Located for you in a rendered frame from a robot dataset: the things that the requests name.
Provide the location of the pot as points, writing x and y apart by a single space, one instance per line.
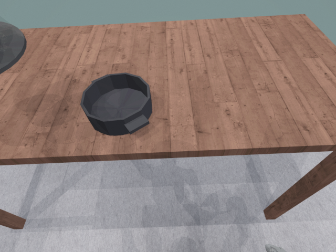
117 104

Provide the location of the lid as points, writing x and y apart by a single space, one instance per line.
12 45

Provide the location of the table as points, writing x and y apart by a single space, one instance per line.
219 87

